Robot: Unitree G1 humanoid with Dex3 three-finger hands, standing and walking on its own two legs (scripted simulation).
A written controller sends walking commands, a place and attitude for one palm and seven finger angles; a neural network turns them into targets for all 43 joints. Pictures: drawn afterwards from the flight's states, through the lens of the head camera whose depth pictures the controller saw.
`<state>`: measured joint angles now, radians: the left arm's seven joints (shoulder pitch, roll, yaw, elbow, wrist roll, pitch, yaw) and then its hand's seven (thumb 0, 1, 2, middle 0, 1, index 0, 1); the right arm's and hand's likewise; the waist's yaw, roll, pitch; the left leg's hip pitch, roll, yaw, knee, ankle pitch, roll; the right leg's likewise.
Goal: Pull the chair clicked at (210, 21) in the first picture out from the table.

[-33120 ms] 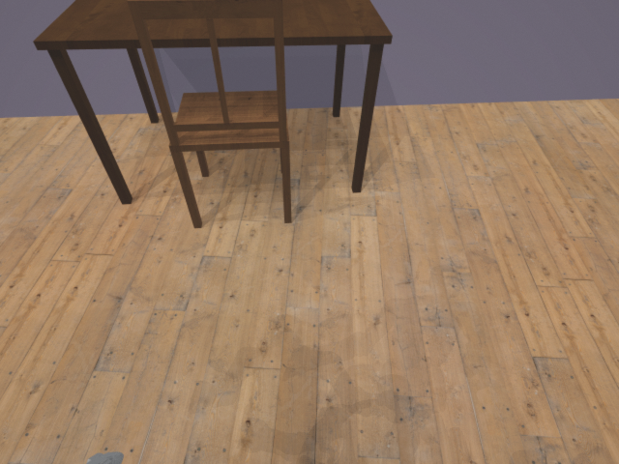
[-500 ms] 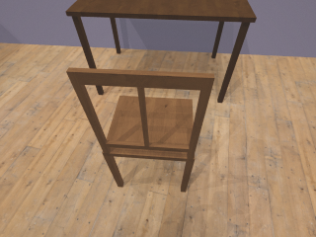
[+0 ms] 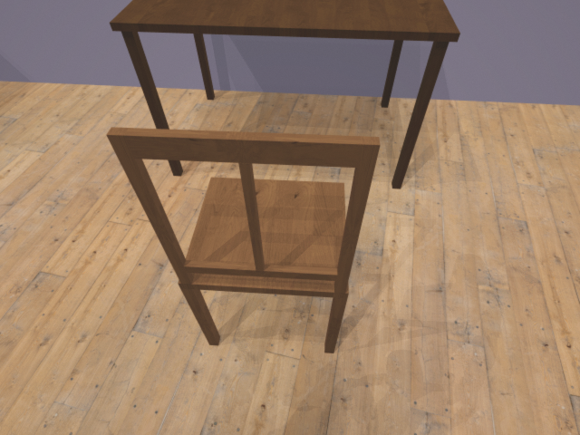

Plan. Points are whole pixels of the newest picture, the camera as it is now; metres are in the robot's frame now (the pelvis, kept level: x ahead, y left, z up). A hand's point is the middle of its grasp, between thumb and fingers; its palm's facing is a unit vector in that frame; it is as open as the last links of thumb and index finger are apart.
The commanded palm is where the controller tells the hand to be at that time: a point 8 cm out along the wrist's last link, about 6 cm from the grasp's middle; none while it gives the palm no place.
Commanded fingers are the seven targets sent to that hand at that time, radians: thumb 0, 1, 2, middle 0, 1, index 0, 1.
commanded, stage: look to check the result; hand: left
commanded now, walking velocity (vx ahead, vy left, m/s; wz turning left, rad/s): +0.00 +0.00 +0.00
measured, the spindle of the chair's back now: (254, 223) +0.51 +0.11 -0.08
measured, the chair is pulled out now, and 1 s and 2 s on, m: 0.65 0.65 0.65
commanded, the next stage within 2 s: stand and wait in 0.68 s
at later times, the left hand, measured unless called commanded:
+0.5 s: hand out of the picture +0.01 +0.17 -0.17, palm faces +0.02 -0.98 -0.18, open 7.4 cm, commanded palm none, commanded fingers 0.00 0.90 0.90 -0.20 -0.30 -0.20 -0.30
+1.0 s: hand out of the picture +0.01 +0.17 -0.17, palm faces +0.02 -0.98 -0.18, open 7.4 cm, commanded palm none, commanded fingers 0.00 0.90 0.90 -0.20 -0.30 -0.20 -0.30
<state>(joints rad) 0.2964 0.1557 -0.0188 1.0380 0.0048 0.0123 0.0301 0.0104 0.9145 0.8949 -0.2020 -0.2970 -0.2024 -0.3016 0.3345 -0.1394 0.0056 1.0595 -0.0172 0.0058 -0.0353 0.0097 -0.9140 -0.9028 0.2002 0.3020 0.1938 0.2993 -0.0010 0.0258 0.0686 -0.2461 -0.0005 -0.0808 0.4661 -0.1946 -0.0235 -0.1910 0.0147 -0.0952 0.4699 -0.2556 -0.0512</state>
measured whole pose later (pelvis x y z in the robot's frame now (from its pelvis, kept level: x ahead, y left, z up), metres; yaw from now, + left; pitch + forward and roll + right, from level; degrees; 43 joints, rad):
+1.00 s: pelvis +0.02 +0.01 +0.00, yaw +0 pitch -1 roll +0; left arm 0.31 0.14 -0.02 1.05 0.00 0.01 0.03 0.01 0.91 0.90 -0.20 -0.30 -0.20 -0.30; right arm 0.31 -0.12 0.01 1.07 -0.01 0.00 -0.04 0.01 -0.91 -0.90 0.20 0.30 0.19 0.30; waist 0.00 0.00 0.08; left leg -0.22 -0.01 -0.07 0.45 -0.21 -0.01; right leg -0.16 0.00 -0.08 0.45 -0.27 -0.04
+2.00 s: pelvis +0.02 +0.01 +0.00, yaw +0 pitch -1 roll +0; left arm 0.31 0.14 -0.02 1.05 0.00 0.01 0.03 0.01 0.91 0.90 -0.20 -0.30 -0.20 -0.30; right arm 0.31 -0.13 0.02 1.08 -0.01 -0.01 -0.05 0.01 -0.92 -0.90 0.20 0.30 0.19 0.30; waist 0.01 0.00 0.08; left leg -0.20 -0.01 -0.07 0.44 -0.21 -0.01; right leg -0.14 0.00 -0.09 0.44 -0.27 -0.04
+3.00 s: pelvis +0.02 +0.00 +0.00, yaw +0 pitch -1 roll +0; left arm 0.31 0.13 -0.01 1.06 0.00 0.01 0.03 0.01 0.91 0.90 -0.20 -0.30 -0.20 -0.30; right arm 0.32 -0.12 0.02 1.08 -0.01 0.00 -0.05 0.01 -0.91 -0.90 0.20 0.30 0.19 0.30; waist 0.01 0.00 0.08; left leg -0.21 -0.01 -0.08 0.43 -0.20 -0.02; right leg -0.15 0.01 -0.09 0.44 -0.26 -0.04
